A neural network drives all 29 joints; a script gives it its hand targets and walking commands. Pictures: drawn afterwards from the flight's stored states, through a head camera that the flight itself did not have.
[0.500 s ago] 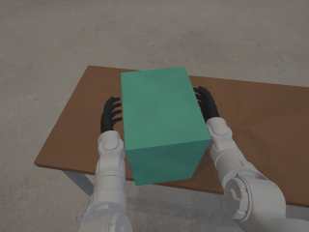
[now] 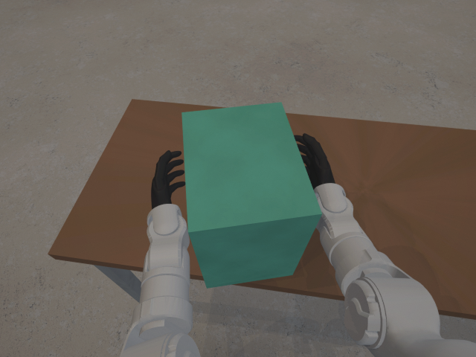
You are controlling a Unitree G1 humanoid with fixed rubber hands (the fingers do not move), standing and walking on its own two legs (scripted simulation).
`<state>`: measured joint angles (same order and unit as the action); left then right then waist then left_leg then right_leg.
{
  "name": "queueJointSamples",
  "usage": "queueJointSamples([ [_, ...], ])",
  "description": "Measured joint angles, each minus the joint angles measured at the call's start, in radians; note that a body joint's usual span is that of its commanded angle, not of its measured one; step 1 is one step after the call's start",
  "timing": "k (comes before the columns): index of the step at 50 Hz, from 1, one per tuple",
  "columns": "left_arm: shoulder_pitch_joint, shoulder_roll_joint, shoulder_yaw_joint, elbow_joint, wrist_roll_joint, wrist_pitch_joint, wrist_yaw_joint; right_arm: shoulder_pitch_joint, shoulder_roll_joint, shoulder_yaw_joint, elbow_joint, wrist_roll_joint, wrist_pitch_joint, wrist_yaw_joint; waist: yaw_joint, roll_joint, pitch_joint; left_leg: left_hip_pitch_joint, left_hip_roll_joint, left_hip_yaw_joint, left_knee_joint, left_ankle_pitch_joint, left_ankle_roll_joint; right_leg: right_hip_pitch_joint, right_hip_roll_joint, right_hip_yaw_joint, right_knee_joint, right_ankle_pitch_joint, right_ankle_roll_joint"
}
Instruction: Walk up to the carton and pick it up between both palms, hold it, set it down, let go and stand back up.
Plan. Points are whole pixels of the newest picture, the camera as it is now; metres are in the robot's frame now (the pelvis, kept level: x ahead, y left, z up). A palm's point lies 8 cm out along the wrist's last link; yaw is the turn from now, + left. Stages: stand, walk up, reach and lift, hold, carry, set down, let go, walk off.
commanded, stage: reach and lift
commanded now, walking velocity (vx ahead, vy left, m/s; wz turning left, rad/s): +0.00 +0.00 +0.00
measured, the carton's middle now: (241, 200) +0.39 +0.06 -0.01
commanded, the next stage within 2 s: none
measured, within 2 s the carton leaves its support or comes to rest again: leaves its support in 0.62 s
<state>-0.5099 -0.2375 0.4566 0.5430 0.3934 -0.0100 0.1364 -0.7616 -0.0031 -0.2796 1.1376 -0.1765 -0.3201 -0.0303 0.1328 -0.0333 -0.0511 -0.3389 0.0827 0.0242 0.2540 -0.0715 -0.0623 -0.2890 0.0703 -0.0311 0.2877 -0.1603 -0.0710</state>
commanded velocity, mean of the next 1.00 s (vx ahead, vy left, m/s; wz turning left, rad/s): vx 0.00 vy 0.00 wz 0.00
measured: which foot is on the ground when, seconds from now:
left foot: down 0.00-1.00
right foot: down 0.00-1.00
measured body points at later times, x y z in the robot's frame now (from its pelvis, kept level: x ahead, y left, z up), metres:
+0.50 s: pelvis +0.00 +0.00 +0.00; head +0.05 +0.02 +0.45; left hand +0.35 +0.20 +0.05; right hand +0.42 -0.07 +0.05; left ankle +0.02 +0.16 -0.75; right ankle -0.02 -0.07 -0.75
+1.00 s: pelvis -0.01 +0.02 +0.00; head -0.03 +0.04 +0.45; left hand +0.35 +0.20 +0.12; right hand +0.40 -0.08 +0.12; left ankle +0.02 +0.16 -0.75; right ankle -0.02 -0.07 -0.75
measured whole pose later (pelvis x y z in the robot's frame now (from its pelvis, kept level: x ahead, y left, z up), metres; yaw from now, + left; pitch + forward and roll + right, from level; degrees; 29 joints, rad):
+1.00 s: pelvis -0.01 +0.02 +0.00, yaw +2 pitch -3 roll +0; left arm -0.54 -0.15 0.32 0.32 0.37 0.42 0.10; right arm -0.71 -0.01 -0.06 0.88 0.05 0.02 -0.13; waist 0.02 -0.06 0.00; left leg -0.14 0.05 0.01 0.28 -0.10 -0.04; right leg -0.08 0.04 -0.05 0.31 -0.19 -0.04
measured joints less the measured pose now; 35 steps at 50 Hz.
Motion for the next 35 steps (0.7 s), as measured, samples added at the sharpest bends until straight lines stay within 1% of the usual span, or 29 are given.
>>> queueJointSamples([
  [13, -0.002, -0.001, -0.002, 0.002, -0.010, -0.004, 0.002, 0.004, -0.008, 0.030, -0.008, 0.007, 0.000, -0.015, 0.000, -0.003, 0.003, 0.002, 0.000, 0.001, -0.006, 0.004, 0.001, 0.002, 0.000, 0.001, -0.007, 0.005, 0.001],
  [22, 0.022, 0.009, -0.039, -0.028, -0.041, 0.018, 0.013, 0.026, -0.021, 0.125, -0.036, 0.076, 0.014, -0.042, -0.013, -0.004, 0.009, 0.004, 0.000, -0.002, 0.004, 0.000, 0.002, 0.015, 0.000, -0.002, -0.016, 0.011, 0.004],
  [26, 0.037, 0.016, -0.061, -0.054, -0.059, 0.048, 0.016, 0.042, -0.025, 0.172, -0.069, 0.112, 0.044, -0.055, -0.020, -0.005, 0.012, 0.007, -0.001, -0.003, 0.011, -0.002, 0.003, 0.020, -0.002, -0.004, -0.013, 0.010, 0.006],
  [32, 0.055, 0.033, -0.102, -0.100, -0.092, 0.121, 0.025, 0.065, -0.028, 0.222, -0.134, 0.160, 0.115, -0.068, -0.030, -0.007, -0.001, 0.002, -0.002, -0.008, 0.027, -0.004, 0.004, 0.023, -0.002, -0.008, -0.011, 0.013, 0.008],
  [33, 0.055, 0.039, -0.113, -0.111, -0.101, 0.137, 0.027, 0.067, -0.028, 0.226, -0.148, 0.168, 0.129, -0.070, -0.036, -0.007, -0.002, 0.002, -0.002, -0.012, 0.030, -0.005, 0.004, 0.026, -0.002, -0.012, -0.010, 0.013, 0.008],
  [35, 0.056, 0.064, -0.152, -0.145, -0.113, 0.178, 0.032, 0.080, -0.022, 0.234, -0.198, 0.185, 0.161, -0.080, -0.064, -0.003, -0.001, 0.007, -0.007, -0.028, 0.040, -0.007, 0.005, 0.041, -0.006, -0.028, -0.009, 0.010, 0.010],
])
